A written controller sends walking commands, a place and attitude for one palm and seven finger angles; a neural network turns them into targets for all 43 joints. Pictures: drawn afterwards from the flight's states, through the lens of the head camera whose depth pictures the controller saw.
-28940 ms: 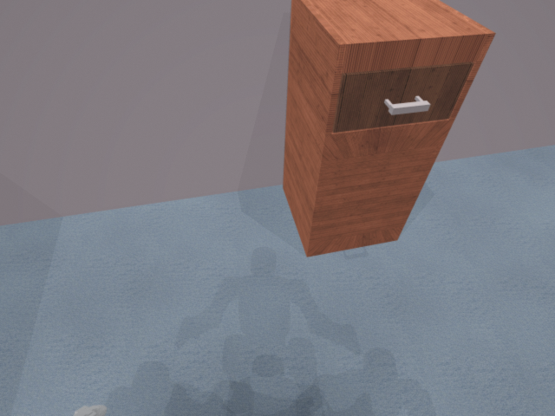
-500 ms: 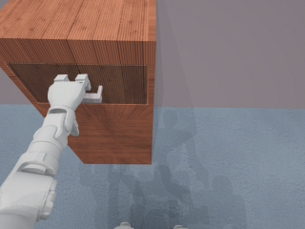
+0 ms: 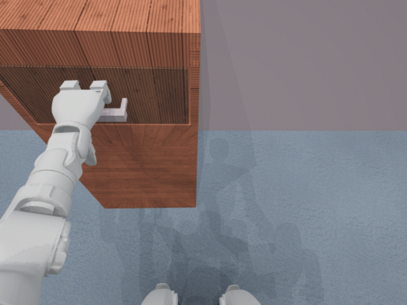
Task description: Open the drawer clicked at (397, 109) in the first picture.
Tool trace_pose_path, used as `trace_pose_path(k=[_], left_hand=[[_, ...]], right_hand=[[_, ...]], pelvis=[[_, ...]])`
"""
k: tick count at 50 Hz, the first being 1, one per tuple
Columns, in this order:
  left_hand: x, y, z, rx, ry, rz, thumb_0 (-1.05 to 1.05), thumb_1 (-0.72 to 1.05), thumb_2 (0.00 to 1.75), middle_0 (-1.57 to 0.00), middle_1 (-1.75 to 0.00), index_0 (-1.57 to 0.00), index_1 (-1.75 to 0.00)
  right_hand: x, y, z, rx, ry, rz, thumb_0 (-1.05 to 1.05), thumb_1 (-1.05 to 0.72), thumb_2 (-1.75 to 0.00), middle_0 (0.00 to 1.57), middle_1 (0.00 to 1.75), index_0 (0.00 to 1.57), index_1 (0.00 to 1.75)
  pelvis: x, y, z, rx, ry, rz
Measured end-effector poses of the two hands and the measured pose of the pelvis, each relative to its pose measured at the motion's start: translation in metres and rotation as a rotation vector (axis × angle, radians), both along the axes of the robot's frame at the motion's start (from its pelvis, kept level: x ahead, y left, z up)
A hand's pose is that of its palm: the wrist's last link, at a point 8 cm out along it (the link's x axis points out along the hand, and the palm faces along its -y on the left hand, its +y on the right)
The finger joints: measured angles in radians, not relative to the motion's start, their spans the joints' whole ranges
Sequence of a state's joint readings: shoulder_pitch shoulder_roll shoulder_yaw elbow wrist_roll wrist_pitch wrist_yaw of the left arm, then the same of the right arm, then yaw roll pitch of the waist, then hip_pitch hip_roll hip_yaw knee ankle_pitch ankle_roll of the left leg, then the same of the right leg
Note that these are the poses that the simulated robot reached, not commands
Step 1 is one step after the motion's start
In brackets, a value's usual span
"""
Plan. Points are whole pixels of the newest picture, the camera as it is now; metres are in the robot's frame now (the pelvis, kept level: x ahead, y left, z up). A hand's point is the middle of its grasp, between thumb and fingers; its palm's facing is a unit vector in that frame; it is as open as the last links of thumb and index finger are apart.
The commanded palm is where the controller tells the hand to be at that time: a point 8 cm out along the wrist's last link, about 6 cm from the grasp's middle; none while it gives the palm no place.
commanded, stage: lower the fingers behind the handle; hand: left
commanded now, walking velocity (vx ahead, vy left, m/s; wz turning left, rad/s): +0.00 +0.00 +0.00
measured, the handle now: (101, 108) +0.53 +0.22 +0.03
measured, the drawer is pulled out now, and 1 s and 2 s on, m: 0.00 0.00 0.00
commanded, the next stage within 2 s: lift the fingers back up to retry in 0.12 s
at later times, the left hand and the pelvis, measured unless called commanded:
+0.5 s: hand (88, 121) +0.48 +0.23 +0.05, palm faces -0.04 -0.02 -1.00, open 13.7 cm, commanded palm +0.47 +0.23 +0.11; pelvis +0.00 +0.01 +0.01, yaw +0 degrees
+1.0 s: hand (84, 107) +0.49 +0.22 +0.09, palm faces -0.04 -0.04 -1.00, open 13.5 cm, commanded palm +0.47 +0.22 +0.15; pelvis +0.04 +0.01 +0.03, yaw +1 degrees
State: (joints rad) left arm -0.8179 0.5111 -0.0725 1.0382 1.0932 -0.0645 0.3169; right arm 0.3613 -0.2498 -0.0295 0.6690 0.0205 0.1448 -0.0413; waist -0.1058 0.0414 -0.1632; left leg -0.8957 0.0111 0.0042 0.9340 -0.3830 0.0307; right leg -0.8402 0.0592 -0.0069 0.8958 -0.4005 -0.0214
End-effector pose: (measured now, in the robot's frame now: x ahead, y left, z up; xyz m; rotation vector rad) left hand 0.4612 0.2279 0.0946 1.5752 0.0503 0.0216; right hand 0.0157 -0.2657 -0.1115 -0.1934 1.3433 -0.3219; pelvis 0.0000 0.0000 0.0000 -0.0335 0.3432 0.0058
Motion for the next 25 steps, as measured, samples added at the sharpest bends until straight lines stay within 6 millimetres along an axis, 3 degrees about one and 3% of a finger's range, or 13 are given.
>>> trace_pose_path(k=[15, 25], left_hand=[[0.0029, 0.0021, 0.0015, -0.016, -0.004, -0.01, 0.0, -0.49, 0.3, -0.31, -1.38, -0.34, -1.21], [0.0046, 0.0031, 0.0059, -0.029, 0.025, -0.007, 0.0, -0.49, 0.3, -0.34, -1.32, -0.35, -1.21]], right_hand=[[-0.0048, 0.0046, -0.0003, -0.01, -0.016, 0.002, 0.0, -0.9, -0.9, 0.21, 0.3, 0.2, 0.3], [-0.0029, 0.0099, 0.0074, -0.01, -0.019, -0.016, 0.0, -0.9, -0.9, 0.21, 0.3, 0.2, 0.3]], pelvis=[[-0.006, 0.0037, -0.0029, -0.005, 0.007, -0.003], [-0.0003, 0.0082, 0.0061, -0.006, -0.013, -0.005]])
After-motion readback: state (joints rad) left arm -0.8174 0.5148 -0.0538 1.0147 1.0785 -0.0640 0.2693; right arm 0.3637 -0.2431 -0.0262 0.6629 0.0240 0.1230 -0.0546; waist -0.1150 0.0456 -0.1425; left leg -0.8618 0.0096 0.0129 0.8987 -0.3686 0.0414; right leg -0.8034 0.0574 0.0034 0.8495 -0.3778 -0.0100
